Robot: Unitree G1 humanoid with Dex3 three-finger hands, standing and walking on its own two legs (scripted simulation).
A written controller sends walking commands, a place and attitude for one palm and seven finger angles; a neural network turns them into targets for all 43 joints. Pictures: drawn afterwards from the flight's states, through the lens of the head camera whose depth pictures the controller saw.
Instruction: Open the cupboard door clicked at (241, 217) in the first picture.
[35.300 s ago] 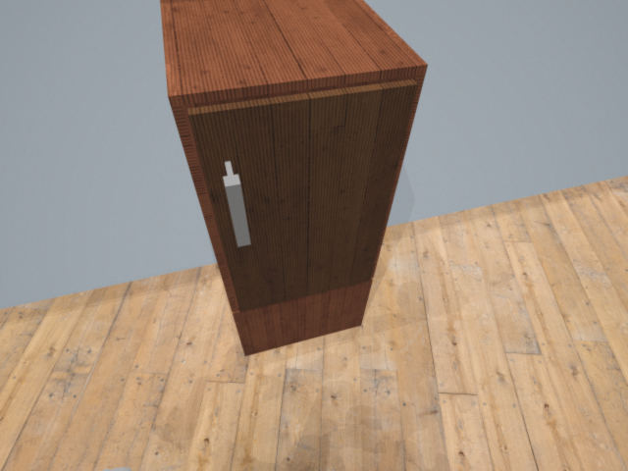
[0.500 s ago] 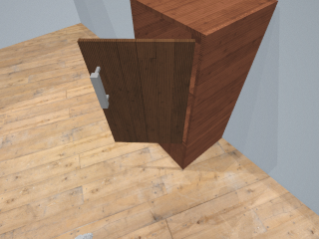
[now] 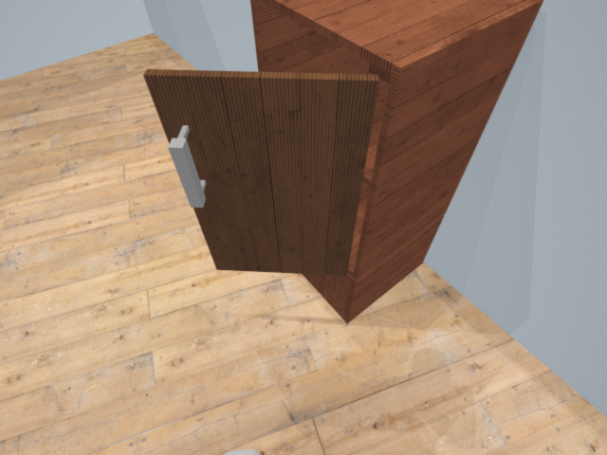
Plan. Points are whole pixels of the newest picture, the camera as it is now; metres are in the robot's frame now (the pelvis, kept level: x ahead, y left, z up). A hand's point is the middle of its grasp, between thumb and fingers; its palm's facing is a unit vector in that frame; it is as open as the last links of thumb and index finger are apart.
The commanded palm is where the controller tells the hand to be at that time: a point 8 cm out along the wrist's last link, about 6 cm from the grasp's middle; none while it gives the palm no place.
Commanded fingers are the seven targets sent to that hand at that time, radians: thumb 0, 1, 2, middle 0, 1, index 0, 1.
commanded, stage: come to a stop and stand still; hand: left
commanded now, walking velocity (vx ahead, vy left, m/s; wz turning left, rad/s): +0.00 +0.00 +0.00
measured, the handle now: (191, 167) +0.58 +0.26 -0.01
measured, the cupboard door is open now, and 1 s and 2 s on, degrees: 48 48 48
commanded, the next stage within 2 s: look again from close up in 0.42 s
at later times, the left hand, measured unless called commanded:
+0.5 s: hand out of the picture +0.00 +0.17 -0.16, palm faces +0.00 -0.98 -0.21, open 7.4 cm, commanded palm none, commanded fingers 0.00 0.90 0.90 -0.20 -0.30 -0.20 -0.30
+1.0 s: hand out of the picture +0.02 +0.17 -0.17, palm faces -0.01 -0.98 -0.18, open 7.4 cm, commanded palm none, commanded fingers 0.00 0.90 0.90 -0.20 -0.30 -0.20 -0.30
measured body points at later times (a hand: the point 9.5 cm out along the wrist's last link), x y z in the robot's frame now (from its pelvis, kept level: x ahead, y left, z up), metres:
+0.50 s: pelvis -0.02 -0.01 +0.01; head -0.02 -0.01 +0.46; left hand +0.00 +0.22 -0.14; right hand -0.01 -0.25 -0.15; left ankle +0.01 +0.10 -0.73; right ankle -0.03 -0.10 -0.73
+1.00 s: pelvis +0.01 +0.00 +0.01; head +0.02 +0.00 +0.46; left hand +0.02 +0.22 -0.15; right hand +0.02 -0.23 -0.15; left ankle +0.01 +0.10 -0.73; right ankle -0.03 -0.10 -0.73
